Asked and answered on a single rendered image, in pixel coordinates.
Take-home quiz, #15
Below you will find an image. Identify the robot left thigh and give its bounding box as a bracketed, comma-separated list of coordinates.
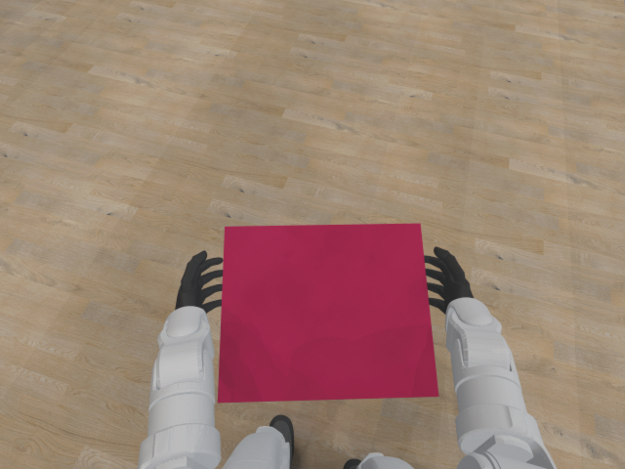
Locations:
[222, 432, 290, 469]

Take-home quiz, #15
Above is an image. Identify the robot right forearm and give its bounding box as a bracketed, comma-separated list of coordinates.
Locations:
[445, 297, 557, 469]

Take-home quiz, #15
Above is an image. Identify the right robot shin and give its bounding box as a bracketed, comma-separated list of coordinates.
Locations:
[358, 452, 384, 466]

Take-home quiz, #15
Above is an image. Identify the left robot hand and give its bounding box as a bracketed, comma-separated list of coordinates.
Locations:
[175, 250, 224, 314]

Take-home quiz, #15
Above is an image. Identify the right robot hand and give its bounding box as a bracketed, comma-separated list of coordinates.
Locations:
[424, 247, 474, 314]

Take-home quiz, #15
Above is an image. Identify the robot left forearm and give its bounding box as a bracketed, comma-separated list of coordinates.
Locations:
[138, 306, 221, 469]

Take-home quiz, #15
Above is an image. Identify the carton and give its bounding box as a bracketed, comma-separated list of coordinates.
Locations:
[218, 224, 438, 403]

